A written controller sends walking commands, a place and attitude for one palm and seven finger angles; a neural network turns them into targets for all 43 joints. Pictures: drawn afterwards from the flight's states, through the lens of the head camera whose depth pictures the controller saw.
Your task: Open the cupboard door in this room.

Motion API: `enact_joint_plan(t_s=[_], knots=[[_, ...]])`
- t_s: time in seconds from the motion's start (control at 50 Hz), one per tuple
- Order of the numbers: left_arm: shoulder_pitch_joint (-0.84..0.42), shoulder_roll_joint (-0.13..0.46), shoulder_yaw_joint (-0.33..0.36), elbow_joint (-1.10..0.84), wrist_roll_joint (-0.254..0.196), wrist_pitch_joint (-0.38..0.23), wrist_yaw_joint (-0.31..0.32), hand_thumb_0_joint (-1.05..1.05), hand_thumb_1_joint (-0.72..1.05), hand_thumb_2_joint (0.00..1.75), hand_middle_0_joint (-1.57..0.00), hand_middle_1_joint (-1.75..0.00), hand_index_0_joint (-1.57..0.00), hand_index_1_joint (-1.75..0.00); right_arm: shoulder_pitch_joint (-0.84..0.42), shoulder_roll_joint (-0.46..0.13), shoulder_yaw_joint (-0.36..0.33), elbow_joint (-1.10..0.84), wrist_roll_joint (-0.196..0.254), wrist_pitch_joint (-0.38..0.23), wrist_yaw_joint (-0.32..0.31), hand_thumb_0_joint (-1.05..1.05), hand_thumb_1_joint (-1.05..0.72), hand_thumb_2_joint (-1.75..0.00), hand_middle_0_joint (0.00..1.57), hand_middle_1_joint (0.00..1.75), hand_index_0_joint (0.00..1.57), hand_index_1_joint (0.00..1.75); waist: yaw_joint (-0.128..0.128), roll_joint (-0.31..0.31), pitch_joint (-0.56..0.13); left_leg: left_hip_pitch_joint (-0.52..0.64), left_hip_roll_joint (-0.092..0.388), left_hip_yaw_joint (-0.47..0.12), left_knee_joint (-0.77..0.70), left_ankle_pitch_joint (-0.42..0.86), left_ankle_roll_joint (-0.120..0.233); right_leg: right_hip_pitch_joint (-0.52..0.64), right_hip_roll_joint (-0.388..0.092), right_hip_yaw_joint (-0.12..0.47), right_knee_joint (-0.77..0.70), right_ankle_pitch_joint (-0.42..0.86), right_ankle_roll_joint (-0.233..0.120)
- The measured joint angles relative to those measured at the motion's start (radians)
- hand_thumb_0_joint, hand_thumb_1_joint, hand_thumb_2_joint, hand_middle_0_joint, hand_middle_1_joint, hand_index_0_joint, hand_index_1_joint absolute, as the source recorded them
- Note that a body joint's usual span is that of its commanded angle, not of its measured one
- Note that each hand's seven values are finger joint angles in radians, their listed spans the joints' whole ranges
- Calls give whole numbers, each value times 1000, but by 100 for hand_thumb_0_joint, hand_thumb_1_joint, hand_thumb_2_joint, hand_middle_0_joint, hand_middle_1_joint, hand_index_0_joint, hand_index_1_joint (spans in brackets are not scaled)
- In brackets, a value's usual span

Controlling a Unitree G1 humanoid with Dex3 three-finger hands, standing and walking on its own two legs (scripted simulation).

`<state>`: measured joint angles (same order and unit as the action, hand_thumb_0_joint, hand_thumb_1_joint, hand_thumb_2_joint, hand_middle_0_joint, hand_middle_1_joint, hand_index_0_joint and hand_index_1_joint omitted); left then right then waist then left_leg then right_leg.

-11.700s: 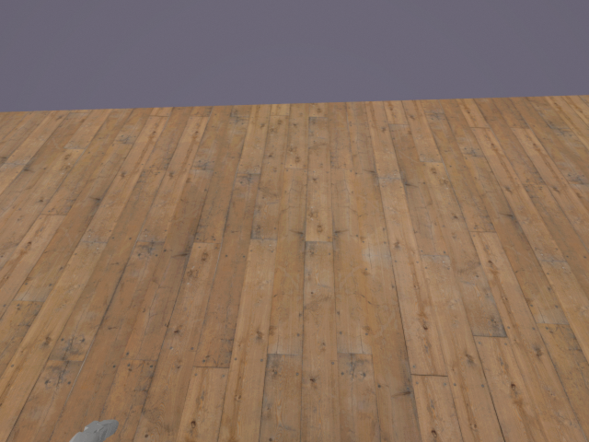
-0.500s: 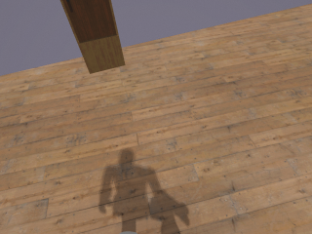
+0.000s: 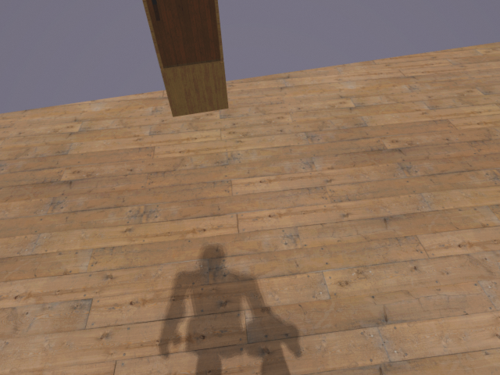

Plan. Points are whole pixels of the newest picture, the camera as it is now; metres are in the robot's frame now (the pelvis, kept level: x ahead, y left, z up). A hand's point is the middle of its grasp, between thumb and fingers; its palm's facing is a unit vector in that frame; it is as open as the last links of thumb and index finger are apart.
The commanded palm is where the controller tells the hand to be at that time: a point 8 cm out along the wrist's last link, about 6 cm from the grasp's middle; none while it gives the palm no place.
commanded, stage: stand and wait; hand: left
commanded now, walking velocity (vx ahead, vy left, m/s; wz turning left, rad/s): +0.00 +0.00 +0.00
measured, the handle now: out of the picture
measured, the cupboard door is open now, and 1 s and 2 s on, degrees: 0 0 0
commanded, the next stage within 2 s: turn or walk to find it in 0.02 s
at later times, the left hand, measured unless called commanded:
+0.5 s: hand out of the picture +0.00 +0.22 -0.18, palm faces +0.17 -0.96 -0.24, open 7.4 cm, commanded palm none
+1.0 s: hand out of the picture -0.02 +0.16 -0.14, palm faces +0.27 -0.92 -0.27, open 7.4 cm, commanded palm none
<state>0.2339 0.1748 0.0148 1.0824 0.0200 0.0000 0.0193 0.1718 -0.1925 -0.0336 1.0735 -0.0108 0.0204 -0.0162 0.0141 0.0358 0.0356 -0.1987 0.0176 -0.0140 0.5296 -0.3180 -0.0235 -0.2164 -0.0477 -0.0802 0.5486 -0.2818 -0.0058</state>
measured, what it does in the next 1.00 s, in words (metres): steps on the spot, turning left: right foot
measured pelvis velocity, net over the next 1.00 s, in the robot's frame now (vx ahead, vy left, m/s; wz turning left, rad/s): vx -0.02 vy -0.03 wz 0.27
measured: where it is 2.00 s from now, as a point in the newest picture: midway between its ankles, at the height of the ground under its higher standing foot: outside the picture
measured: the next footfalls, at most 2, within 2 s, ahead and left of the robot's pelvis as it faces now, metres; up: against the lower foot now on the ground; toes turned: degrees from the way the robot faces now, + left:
right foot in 0.80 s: +0.02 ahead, -0.10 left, +0.00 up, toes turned +13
left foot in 1.22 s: -0.06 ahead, +0.12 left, +0.00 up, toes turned +20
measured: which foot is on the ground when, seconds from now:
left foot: down 0.00-0.80, up 0.82-1.00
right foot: down 0.00-0.54, up 0.56-0.78, down 0.80-1.00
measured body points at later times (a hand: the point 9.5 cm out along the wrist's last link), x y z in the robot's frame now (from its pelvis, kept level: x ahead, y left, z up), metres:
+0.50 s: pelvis -0.02 +0.02 -0.01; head +0.01 +0.03 +0.44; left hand -0.01 +0.27 -0.16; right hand +0.02 -0.21 -0.16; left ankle -0.01 +0.14 -0.73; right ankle +0.01 -0.11 -0.73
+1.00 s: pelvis -0.02 -0.03 +0.01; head +0.00 -0.07 +0.46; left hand -0.03 +0.21 -0.12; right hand +0.11 -0.26 -0.16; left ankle -0.07 +0.13 -0.69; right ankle -0.02 -0.11 -0.73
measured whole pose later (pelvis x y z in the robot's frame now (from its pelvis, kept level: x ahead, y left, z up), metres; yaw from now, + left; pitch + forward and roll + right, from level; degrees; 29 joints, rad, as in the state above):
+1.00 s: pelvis -0.02 -0.03 +0.01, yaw +16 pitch -1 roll +3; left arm 0.23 0.15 0.00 1.01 0.02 -0.01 0.01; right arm 0.18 -0.25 -0.06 1.02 -0.01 0.04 -0.01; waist 0.00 0.04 0.04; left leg -0.36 0.00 -0.05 0.84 -0.41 -0.03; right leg -0.16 -0.02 -0.05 0.48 -0.30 -0.06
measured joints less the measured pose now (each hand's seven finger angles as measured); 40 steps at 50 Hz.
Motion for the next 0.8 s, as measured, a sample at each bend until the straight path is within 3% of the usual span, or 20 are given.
enact_joint_plan(t_s=[0.1, 0.12, 0.18, 0.36, 0.54, 0.58, 0.64, 0.68, 0.74, 0.8], knots=[[6, -26, -5, 3, -1, 5, -3, 1, 91, 90, -20, -30, -20, -30, 37, -9, 2, 9, -5, 2, 1, 0, -91, -90, 20, 30, 20, 30, -8, 12, -18, 3, 22, 7, -8, 30, 17, 2, 13, -25, -26, 11, -10], [2, -26, -2, 5, -1, 9, -1, 1, 91, 90, -20, -30, -20, -30, 45, -7, 2, 15, -5, 1, 1, 0, -91, -90, 20, 30, 20, 30, -10, 8, -15, 1, 22, 3, -12, 36, 5, -2, 12, -30, -20, 9, -8], [-5, -17, 10, 1, -4, 20, -1, 1, 92, 90, -20, -30, -20, -30, 72, 5, 6, 28, -8, 3, 3, 0, -91, -90, 20, 30, 20, 30, -8, -18, -5, -11, 13, -3, -7, 41, -11, -10, 1, -36, -15, 9, -3], [-12, 12, 36, -41, -5, 27, 0, 1, 91, 90, -20, -30, -20, -30, 127, 30, 4, 12, -11, 14, 12, 1, -91, -90, 20, 30, 20, 30, -12, -39, 18, -89, -18, -44, 25, 53, 4, -59, -31, -76, 3, 13, 11], [-14, 39, 51, -85, 2, 44, 2, 1, 91, 90, -20, -30, -20, -30, 98, 19, -10, -69, -18, 19, 21, 1, -91, -90, 20, 30, 20, 30, -11, -42, 12, -161, -55, -72, 112, 21, 23, -107, -69, -102, 79, -25, 29], [-25, 48, 55, -94, 1, 50, 2, 1, 91, 90, -20, -30, -20, -30, 84, 19, -10, -92, -20, 13, 21, 1, -91, -90, 20, 30, 20, 30, -17, -45, 12, -169, -63, -79, 111, 24, 27, -132, -57, -71, 135, -91, 37], [-57, 55, 54, -110, 0, 50, 3, 1, 91, 90, -20, -30, -20, -30, 66, 17, -9, -118, -21, -1, 14, 0, -91, -90, 20, 30, 20, 30, -31, -33, 17, -168, -70, -113, 68, 59, 28, -177, -3, 0, 298, -200, 41], [-81, 52, 50, -127, -4, 42, 2, 1, 91, 90, -20, -30, -20, -30, 58, 9, -8, -126, -23, -4, 10, 0, -91, -90, 20, 30, 20, 30, -35, -18, 18, -160, -72, -143, 28, 88, 24, -179, 27, 27, 330, -225, 45], [-107, 43, 37, -152, -10, 25, 1, 1, 91, 90, -20, -30, -19, -30, 49, -10, -8, -126, -23, -2, 6, 0, -90, -90, 20, 30, 21, 30, -30, -1, 12, -148, -76, -177, -20, 122, 8, -136, 51, 49, 233, -202, 50], [-105, 36, 21, -163, -9, -1, 1, 1, 91, 90, -20, -30, -19, -30, 43, -28, -13, -117, -13, 1, 7, 0, -90, -90, 20, 30, 21, 30, -16, -1, -2, -148, -90, -187, -6, 117, -16, -36, 46, 58, -3, -46, 39]])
